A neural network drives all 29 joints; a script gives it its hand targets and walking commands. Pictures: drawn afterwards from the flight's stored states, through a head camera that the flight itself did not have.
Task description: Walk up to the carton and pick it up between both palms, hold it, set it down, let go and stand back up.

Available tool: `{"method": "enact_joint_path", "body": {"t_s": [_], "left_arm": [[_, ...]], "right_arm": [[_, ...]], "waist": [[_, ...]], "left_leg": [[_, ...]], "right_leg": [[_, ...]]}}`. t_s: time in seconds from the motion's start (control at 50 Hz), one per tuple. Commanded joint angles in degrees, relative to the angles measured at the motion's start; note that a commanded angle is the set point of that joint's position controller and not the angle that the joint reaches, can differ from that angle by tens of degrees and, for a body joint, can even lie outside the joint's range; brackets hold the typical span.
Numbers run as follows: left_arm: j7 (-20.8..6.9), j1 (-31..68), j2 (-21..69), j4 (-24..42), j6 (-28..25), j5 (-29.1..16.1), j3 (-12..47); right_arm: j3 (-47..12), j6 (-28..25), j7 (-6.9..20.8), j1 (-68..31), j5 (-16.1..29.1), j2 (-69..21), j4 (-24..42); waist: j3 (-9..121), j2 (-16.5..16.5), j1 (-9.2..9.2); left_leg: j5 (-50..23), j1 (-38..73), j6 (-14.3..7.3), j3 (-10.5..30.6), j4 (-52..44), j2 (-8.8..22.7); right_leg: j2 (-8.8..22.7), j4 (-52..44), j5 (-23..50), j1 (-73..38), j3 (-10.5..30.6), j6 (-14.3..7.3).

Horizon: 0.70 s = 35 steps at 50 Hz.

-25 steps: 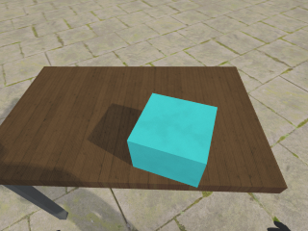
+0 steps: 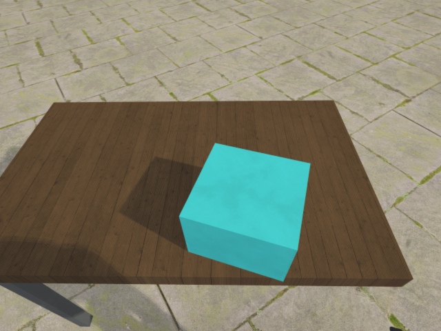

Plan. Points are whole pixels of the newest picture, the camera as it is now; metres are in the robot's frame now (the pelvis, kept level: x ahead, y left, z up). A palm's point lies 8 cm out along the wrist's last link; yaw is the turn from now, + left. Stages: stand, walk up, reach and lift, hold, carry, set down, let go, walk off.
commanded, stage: walk up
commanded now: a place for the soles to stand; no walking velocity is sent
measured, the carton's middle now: (247, 208) +0.38 -0.02 -0.02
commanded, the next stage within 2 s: reach and lift in 0.86 s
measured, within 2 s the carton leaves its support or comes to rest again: neither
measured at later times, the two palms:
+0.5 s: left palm out of the picture +0.12 +0.31 -0.10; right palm out of the picture +0.11 -0.31 -0.11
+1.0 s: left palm out of the picture +0.14 +0.30 -0.11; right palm out of the picture +0.13 -0.31 -0.11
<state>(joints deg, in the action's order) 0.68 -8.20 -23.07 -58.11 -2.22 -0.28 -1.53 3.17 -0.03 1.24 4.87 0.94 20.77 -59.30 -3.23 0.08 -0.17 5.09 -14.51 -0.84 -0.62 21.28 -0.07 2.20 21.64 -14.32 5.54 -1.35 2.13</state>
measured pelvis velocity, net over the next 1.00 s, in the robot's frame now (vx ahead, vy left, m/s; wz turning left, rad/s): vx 0.00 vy -0.01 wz -0.03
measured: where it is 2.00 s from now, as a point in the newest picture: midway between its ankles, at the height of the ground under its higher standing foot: outside the picture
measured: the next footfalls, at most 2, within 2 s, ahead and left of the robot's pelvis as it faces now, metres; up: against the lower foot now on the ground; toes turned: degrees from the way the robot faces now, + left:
none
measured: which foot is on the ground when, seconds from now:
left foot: down 0.00-1.00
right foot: down 0.00-1.00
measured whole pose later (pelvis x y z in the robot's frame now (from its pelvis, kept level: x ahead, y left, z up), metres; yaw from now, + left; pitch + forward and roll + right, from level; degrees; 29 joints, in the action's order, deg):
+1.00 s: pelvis +0.00 -0.01 -0.01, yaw -2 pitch -3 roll +0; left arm 1.6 -2.5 -23.2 -46.0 16.0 0.7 -3.4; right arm 8.5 -4.7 3.3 0.9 -5.5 18.3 -58.5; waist -7.8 1.3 -0.1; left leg 10.1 -16.8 0.0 -1.9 30.4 1.2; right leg 1.9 31.7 -19.9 8.7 -0.3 1.6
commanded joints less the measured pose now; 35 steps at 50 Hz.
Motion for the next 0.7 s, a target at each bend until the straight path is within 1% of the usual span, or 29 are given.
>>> {"method": "enact_joint_path", "body": {"t_s": [0.0,0.04,0.06,0.1,0.12,0.14,0.16,0.18,0.2,0.22,0.24,0.26,0.28,0.3,0.32,0.34,0.36,0.4,0.42,0.44,0.48,0.5,0.54,0.56,0.58,0.6,0.64,0.66,0.68], "left_arm": [[0.62,1.56,-10.06,2.99,-0.63,0.03,-1.87],[0.72,0.83,-10.84,3.33,-0.75,-0.07,-2.05],[0.76,0.87,-10.88,3.18,-0.89,0.01,-2.01],[0.91,1.18,-10.31,3.77,-0.75,0.07,-1.76],[0.86,1.92,-10.58,3.58,-0.66,0.09,-1.8],[0.95,1.6,-10.46,3.59,-0.56,-0.22,-1.78],[1.0,1.33,-10.8,3.71,-0.6,-0.17,-1.87],[1.05,1.13,-11.38,3.36,-0.6,-0.12,-1.9],[1.11,1.1,-11.46,3.77,-0.48,-0.12,-2.03],[1.11,0.87,-11.73,3.69,-0.32,-0.13,-2.18],[1.08,1.38,-11.2,3.55,-0.41,-0.19,-2.04],[1.12,1.95,-10.68,3.73,-0.36,-0.16,-1.81],[1.03,2.0,-10.98,3.6,-0.32,-0.18,-1.87],[1.12,1.54,-10.59,3.44,-0.46,-0.03,-1.66],[1.11,1.75,-10.6,3.25,-0.4,0.11,-1.92],[1.06,1.79,-10.61,3.52,-0.41,-0.08,-1.85],[1.09,2.38,-10.4,3.44,-0.35,0.03,-1.79],[1.02,1.65,-10.57,3.58,-0.4,-0.01,-1.76],[1.03,1.86,-10.56,3.44,-0.36,-0.04,-1.83],[1.08,1.71,-10.56,3.85,-0.37,-0.12,-1.81],[1.11,2.54,-11.0,3.62,-0.27,-0.02,-1.91],[1.05,2.33,-10.66,3.62,-0.29,0.0,-1.93],[1.06,2.58,-10.84,3.29,-0.12,-0.12,-1.89],[1.05,2.41,-10.7,3.47,-0.29,-0.06,-1.97],[1.04,2.45,-10.5,3.14,-0.37,0.16,-1.86],[0.95,2.26,-10.8,3.61,-0.3,0.12,-2.02],[1.08,2.39,-10.51,3.67,-0.15,0.09,-1.9],[1.01,2.52,-10.31,3.38,-0.27,-0.03,-1.83],[1.03,2.46,-10.51,3.51,-0.2,0.08,-1.8]], "right_arm": [[2.39,-0.81,-0.62,-2.16,-0.03,12.37,3.12],[2.46,-0.83,-0.57,-2.01,-0.07,11.77,3.22],[2.46,-0.78,-0.59,-1.76,0.32,11.95,3.49],[2.09,-0.76,-0.61,-1.62,0.01,11.67,3.31],[2.26,-0.71,-0.66,-1.15,0.0,11.74,3.28],[2.38,-0.77,-0.72,-1.49,-0.03,12.42,3.37],[2.3,-0.81,-0.74,-1.37,0.13,11.52,3.21],[2.32,-0.73,-0.77,-1.49,-0.01,11.39,3.27],[2.38,-0.74,-0.78,-1.43,-0.14,12.02,3.08],[2.24,-0.67,-0.84,-1.39,0.11,11.87,2.8],[2.31,-0.75,-0.89,-1.64,0.19,11.83,3.35],[2.37,-0.66,-0.9,-2.18,-0.09,11.77,3.21],[2.32,-0.69,-0.95,-1.93,0.15,11.36,3.23],[2.34,-0.69,-0.9,-1.52,-0.06,11.33,2.82],[2.35,-0.56,-0.85,-1.7,0.19,11.74,2.8],[2.27,-0.67,-0.81,-1.79,0.02,11.66,2.86],[2.5,-0.6,-0.86,-1.75,0.17,11.79,2.71],[2.43,-0.7,-0.83,-1.59,0.03,11.67,2.63],[2.56,-0.73,-0.79,-1.64,-0.17,11.68,2.68],[2.51,-0.7,-0.79,-1.3,-0.08,12.11,2.74],[2.51,-0.62,-0.8,-1.13,0.06,12.06,2.51],[2.45,-0.62,-0.83,-1.51,-0.17,11.59,2.24],[2.54,-0.72,-0.88,-1.87,-0.18,11.98,2.16],[2.48,-0.71,-0.87,-1.64,0.06,11.9,2.57],[2.45,-0.64,-0.79,-1.8,0.09,11.82,2.24],[2.5,-0.69,-0.84,-1.15,-0.08,12.1,2.12],[2.31,-0.71,-0.88,-0.94,-0.06,11.13,1.83],[2.64,-0.71,-0.89,-1.28,-0.04,11.95,1.98],[2.43,-0.7,-0.84,-0.64,-0.19,11.67,1.88]], "waist": [[3.02,-0.28,0.1],[5.24,-0.95,-0.02],[4.8,-0.34,0.34],[6.61,0.49,0.04],[6.94,0.17,0.45],[6.48,-0.65,0.21],[6.57,-0.38,0.09],[6.45,-0.11,-0.14],[6.38,-0.8,-0.23],[6.87,-0.41,-0.06],[5.91,-1.54,-0.07],[5.18,-1.61,-0.01],[4.94,0.11,0.13],[4.53,-0.17,0.19],[4.58,-0.5,-0.1],[5.1,-0.17,0.09],[4.15,0.84,0.2],[5.05,-1.04,0.16],[4.66,-1.22,0.15],[4.96,-0.27,0.21],[4.84,-0.22,0.27],[4.61,0.48,-0.16],[3.02,-0.44,0.45],[5.01,-0.55,0.03],[4.05,0.74,0.11],[3.71,-0.28,0.42],[2.91,-0.06,0.55],[2.69,-1.02,0.29],[3.54,0.03,0.62]], "left_leg": [[0.23,5.62,-0.88,8.67,-4.77,7.92],[-3.14,7.08,-1.07,7.55,-3.37,7.8],[-3.49,7.47,-0.81,7.73,-3.38,7.56],[-4.96,8.12,-1.02,7.43,-2.98,7.68],[-6.18,8.41,-1.04,6.62,-2.76,7.8],[-7.54,8.85,-1.03,7.06,-2.43,8.04],[-9.45,8.99,-1.16,7.07,-2.43,8.1],[-9.27,8.32,-1.01,7.0,-2.78,7.93],[-8.69,8.42,-1.41,6.94,-3.04,7.95],[-8.89,9.27,-1.14,7.21,-2.69,8.03],[-8.48,8.6,-0.95,7.0,-2.95,7.92],[-7.42,8.14,-0.89,6.46,-2.9,7.71],[-6.58,8.38,-0.58,6.45,-3.03,7.91],[-7.89,8.81,-0.88,6.79,-2.91,8.06],[-6.33,7.34,-0.81,6.56,-3.31,7.91],[-5.16,8.46,-0.83,6.17,-3.47,7.73],[-6.05,7.73,-0.87,6.67,-3.22,7.81],[-5.35,8.06,-1.09,6.63,-3.29,7.68],[-5.94,8.26,-1.07,6.1,-3.08,7.59],[-5.03,8.42,-1.02,6.48,-2.77,7.81],[-5.43,8.43,-0.99,6.39,-3.67,7.83],[-4.4,7.93,-1.02,6.85,-4.08,7.96],[-4.53,8.04,-0.69,6.43,-3.39,7.69],[-3.95,9.22,-0.93,6.49,-3.78,7.82],[-2.9,8.55,-0.79,6.22,-4.11,7.68],[-3.26,8.43,-0.82,6.13,-3.47,7.7],[-3.52,7.96,-0.92,5.95,-4.14,7.68],[-3.27,8.22,-0.81,5.91,-4.01,7.62],[-2.33,8.06,-1.04,6.31,-4.3,7.47]], "right_leg": [[5.9,-5.05,3.03,4.11,5.22,-3.29],[6.24,-5.51,3.97,2.87,5.28,-3.06],[6.37,-5.15,6.25,3.22,5.24,-3.13],[6.21,-4.56,6.54,2.26,4.96,-3.14],[6.38,-4.34,6.87,2.57,4.93,-3.36],[6.34,-4.67,7.96,2.69,5.07,-3.18],[6.71,-4.69,9.48,1.72,5.19,-3.0],[6.37,-4.29,9.11,1.22,4.23,-2.88],[6.31,-3.88,8.74,0.94,5.08,-3.1],[6.32,-3.78,9.46,1.09,4.88,-2.92],[6.24,-4.19,7.68,1.93,4.6,-3.06],[6.43,-4.75,7.92,2.16,5.19,-3.06],[6.64,-5.31,7.51,2.35,4.92,-2.93],[6.6,-4.96,7.95,3.0,5.33,-3.13],[6.59,-5.39,7.57,1.09,4.58,-3.17],[6.64,-5.26,7.24,2.05,5.35,-3.09],[6.58,-5.06,6.99,2.69,5.02,-3.2],[6.54,-5.13,6.79,1.66,5.45,-3.07],[6.76,-5.49,7.7,1.87,5.16,-3.09],[6.55,-5.32,6.84,2.32,5.45,-3.17],[6.36,-4.61,6.79,2.21,4.87,-3.2],[6.34,-4.99,5.7,1.88,4.18,-2.77],[6.32,-5.45,6.35,3.43,5.13,-2.97],[6.46,-5.97,5.29,2.41,5.4,-3.11],[6.51,-5.55,4.99,2.37,4.73,-3.1],[6.5,-5.78,5.92,2.95,5.23,-2.87],[6.54,-5.85,4.75,3.19,5.31,-2.84],[6.42,-5.72,4.97,3.6,5.46,-3.05],[6.44,-5.62,4.53,2.96,5.32,-3.06]]}}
